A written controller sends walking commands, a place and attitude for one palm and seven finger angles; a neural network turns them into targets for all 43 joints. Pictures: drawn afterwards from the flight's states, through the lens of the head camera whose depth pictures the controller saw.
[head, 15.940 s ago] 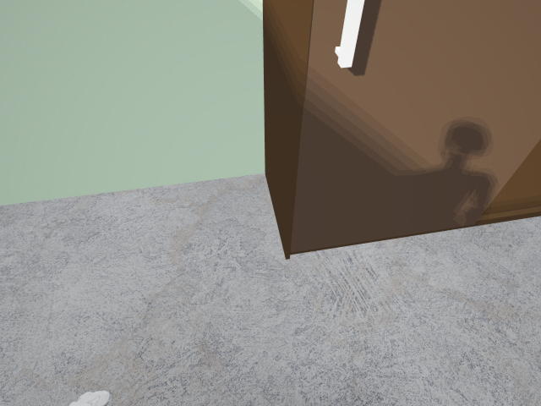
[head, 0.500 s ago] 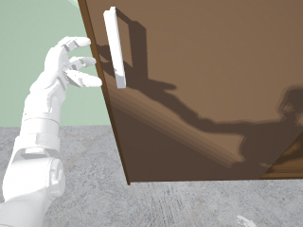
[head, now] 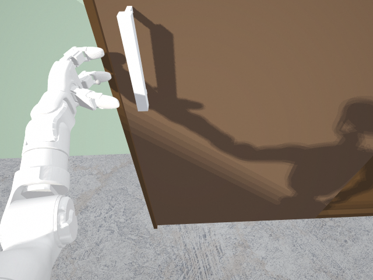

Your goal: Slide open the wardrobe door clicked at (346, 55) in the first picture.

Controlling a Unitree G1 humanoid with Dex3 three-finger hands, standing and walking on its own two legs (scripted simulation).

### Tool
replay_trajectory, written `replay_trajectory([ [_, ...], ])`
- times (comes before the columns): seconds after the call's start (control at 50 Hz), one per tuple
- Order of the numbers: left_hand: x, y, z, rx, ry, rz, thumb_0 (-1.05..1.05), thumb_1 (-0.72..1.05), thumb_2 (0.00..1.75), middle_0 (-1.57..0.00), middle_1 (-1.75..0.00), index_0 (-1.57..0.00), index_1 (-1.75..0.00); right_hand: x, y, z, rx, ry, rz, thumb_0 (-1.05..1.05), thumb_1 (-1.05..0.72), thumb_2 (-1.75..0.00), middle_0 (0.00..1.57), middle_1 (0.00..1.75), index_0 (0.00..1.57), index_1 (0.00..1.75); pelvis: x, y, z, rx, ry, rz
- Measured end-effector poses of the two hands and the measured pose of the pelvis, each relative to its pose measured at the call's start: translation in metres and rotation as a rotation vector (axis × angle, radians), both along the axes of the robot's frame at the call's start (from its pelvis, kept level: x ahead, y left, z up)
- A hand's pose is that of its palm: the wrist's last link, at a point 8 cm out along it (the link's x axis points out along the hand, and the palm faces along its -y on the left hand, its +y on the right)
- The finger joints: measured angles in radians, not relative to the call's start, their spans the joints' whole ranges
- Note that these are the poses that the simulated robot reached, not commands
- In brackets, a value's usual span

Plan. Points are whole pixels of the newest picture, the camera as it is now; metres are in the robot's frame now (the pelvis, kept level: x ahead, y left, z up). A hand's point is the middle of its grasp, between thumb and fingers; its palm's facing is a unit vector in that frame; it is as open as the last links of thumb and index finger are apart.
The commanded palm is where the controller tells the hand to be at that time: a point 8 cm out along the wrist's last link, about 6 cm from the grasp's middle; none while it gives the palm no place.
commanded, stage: move the hooked fingers beside the handle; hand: left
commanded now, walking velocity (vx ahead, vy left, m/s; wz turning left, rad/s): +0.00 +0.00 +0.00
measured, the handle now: (136, 63) +0.51 +0.12 +0.23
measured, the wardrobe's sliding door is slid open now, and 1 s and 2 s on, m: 0.00 0.00 0.00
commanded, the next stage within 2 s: feel for the door with the fingertips in 0.42 s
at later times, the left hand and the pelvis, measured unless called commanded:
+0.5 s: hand (100, 79) +0.44 +0.19 +0.23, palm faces +0.07 -1.00 +0.00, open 14.0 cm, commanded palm +0.41 +0.24 +0.24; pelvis -0.01 +0.00 +0.00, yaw +1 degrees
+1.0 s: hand (123, 77) +0.45 +0.14 +0.23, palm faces +0.06 -1.00 +0.03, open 14.0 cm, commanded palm +0.42 +0.20 +0.24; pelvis -0.01 +0.00 +0.00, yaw +0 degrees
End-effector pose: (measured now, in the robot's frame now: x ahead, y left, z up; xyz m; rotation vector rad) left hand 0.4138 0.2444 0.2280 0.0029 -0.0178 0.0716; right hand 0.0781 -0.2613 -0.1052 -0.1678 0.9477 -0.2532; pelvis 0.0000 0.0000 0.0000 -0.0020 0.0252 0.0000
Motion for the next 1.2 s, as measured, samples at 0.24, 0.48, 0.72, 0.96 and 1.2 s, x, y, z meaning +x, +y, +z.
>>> replay_trajectory([
  [0.24, -0.007, -0.006, 0.007, -0.004, 0.008, 0.009, -0.01, -0.51, 0.3, -0.3, -1.2, -0.3, -1.2, 0.044, 0.014, 0.012, 0.005, -0.113, 0.07, 0.01, -0.9, -0.9, 0.2, 0.3, 0.2, 0.3, -0.006, 0.0, -0.001, -0.003, -0.008, 0.02],
  [0.48, -0.002, -0.006, 0.007, -0.003, 0.008, 0.006, -0.01, -0.51, 0.3, -0.3, -1.2, -0.3, -1.2, 0.018, 0.013, 0.004, 0.005, -0.053, 0.052, 0.01, -0.9, -0.9, 0.21, 0.3, 0.21, 0.3, -0.011, 0.001, -0.001, -0.005, -0.005, 0.021],
  [0.72, 0.007, -0.02, 0.002, -0.019, -0.001, -0.019, -0.01, -0.51, 0.3, -0.3, -1.2, -0.3, -1.2, -0.021, 0.004, -0.003, -0.009, 0.03, -0.001, 0.01, -0.9, -0.9, 0.2, 0.3, 0.2, 0.3, -0.011, 0.003, 0.0, -0.007, 0.002, 0.009],
  [0.96, 0.011, -0.05, 0.002, -0.027, 0.016, -0.023, -0.01, -0.51, 0.3, -0.3, -1.2, -0.3, -1.2, -0.003, 0.011, -0.001, 0.012, -0.022, 0.018, 0.01, -0.9, -0.9, 0.2, 0.3, 0.2, 0.3, -0.011, 0.003, 0.0, -0.004, 0.002, 0.004],
  [1.2, 0.013, -0.044, 0.007, -0.004, 0.035, -0.001, -0.01, -0.51, 0.3, -0.3, -1.2, -0.3, -1.2, 0.009, 0.01, -0.001, 0.014, -0.027, 0.044, 0.01, -0.9, -0.9, 0.2, 0.3, 0.2, 0.3, -0.009, -0.002, -0.001, -0.004, 0.002, 0.018],
])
